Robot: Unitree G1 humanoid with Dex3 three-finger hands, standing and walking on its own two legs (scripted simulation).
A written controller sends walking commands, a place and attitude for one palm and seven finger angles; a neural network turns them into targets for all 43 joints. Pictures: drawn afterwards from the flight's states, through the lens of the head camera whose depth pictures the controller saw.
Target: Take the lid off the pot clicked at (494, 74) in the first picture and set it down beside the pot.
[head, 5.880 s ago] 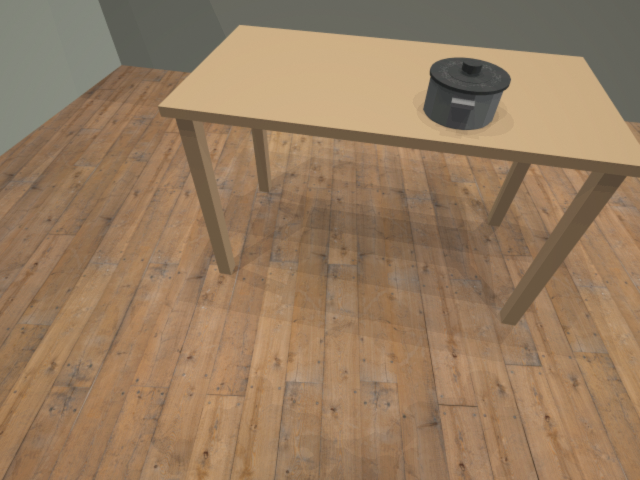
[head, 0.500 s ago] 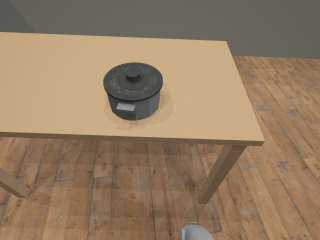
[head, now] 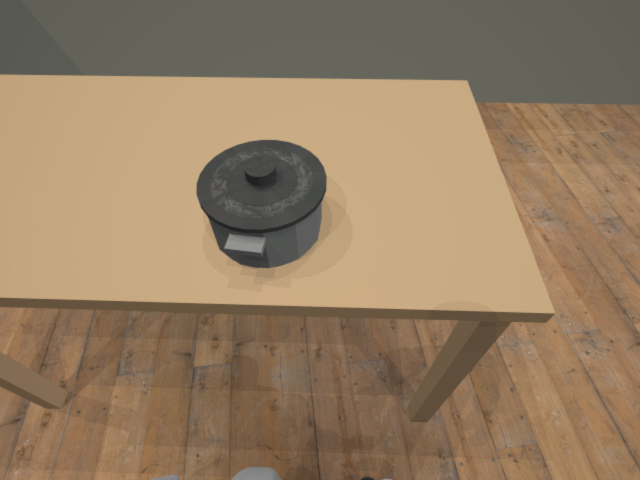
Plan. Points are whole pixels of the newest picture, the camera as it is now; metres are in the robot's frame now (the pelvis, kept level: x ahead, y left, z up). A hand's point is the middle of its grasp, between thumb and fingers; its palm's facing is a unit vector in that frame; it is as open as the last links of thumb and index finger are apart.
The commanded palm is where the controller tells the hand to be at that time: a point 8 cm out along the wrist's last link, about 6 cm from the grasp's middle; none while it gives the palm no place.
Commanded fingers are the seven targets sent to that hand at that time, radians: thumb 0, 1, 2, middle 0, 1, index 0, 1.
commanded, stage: come to a stop and stand still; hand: left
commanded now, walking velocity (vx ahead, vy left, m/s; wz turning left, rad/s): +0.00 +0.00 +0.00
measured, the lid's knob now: (260, 170) +0.50 +0.13 +0.09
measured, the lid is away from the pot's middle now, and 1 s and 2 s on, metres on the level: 0.00 0.00 0.00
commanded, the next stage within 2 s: look again from close up in 1.34 s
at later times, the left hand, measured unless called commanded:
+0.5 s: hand out of the picture -0.05 +0.21 -0.16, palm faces +0.03 -0.97 -0.23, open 7.4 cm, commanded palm none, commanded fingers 0.00 0.90 0.90 -0.20 -0.30 -0.20 -0.30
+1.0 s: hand out of the picture -0.04 +0.23 -0.17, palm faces +0.01 -0.97 -0.24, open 7.4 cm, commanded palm none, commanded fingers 0.00 0.90 0.90 -0.20 -0.30 -0.20 -0.30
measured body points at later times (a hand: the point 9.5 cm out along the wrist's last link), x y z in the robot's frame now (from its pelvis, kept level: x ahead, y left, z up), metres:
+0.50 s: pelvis -0.03 +0.03 +0.01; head -0.03 +0.01 +0.46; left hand -0.05 +0.26 -0.14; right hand -0.01 -0.20 -0.16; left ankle -0.02 +0.14 -0.73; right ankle -0.06 -0.07 -0.73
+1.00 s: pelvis -0.07 +0.05 +0.00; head -0.07 +0.04 +0.45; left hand -0.04 +0.28 -0.15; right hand -0.06 -0.17 -0.16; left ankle -0.02 +0.14 -0.73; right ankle -0.06 -0.07 -0.73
